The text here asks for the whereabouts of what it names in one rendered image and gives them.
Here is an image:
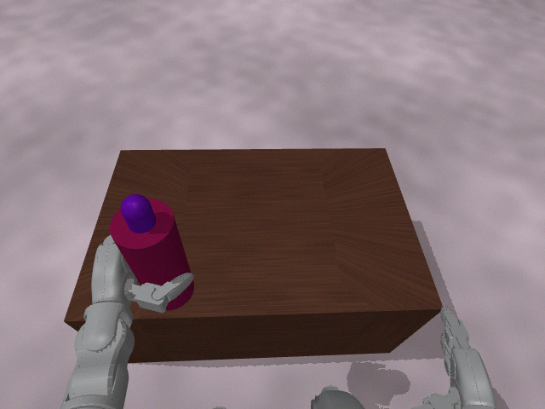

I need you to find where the left robot hand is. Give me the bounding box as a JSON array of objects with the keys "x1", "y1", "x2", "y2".
[{"x1": 91, "y1": 235, "x2": 193, "y2": 313}]

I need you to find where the right robot hand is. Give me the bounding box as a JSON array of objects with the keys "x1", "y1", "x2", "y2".
[{"x1": 411, "y1": 305, "x2": 496, "y2": 409}]

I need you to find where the left robot arm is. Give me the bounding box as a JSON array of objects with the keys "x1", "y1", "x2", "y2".
[{"x1": 60, "y1": 301, "x2": 135, "y2": 409}]

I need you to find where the bottle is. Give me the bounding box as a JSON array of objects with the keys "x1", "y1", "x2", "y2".
[{"x1": 110, "y1": 194, "x2": 194, "y2": 311}]

